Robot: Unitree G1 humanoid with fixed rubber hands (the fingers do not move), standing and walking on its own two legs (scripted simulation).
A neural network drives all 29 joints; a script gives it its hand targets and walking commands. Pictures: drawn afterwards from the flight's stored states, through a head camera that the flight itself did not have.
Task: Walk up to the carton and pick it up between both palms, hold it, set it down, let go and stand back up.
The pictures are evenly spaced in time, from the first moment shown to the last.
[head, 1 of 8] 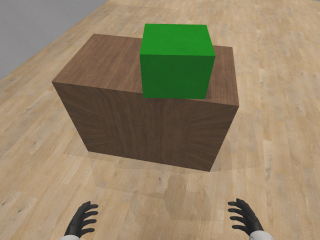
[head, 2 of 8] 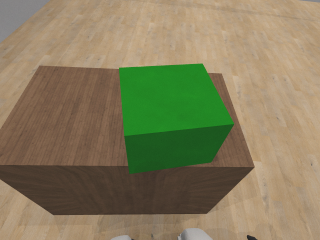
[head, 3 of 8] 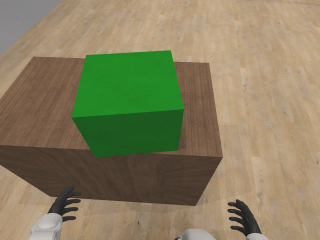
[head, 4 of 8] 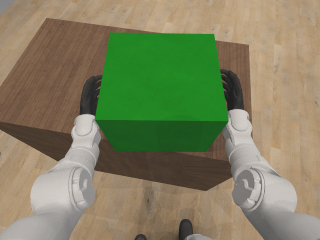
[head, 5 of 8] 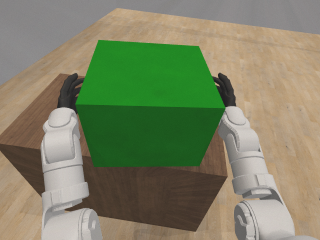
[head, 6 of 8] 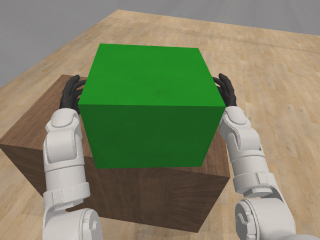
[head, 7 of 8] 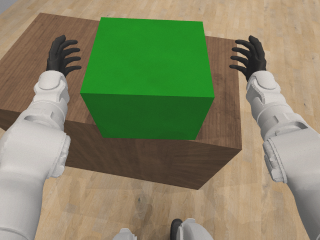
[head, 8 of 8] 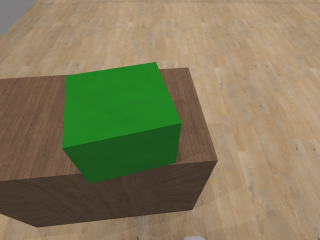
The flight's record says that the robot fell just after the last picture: no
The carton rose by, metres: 0.18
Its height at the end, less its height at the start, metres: +0.00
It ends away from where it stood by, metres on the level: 0.01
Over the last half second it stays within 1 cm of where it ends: yes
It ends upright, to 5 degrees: yes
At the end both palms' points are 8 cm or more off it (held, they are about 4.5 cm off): yes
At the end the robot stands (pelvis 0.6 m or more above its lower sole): yes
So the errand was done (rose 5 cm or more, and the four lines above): yes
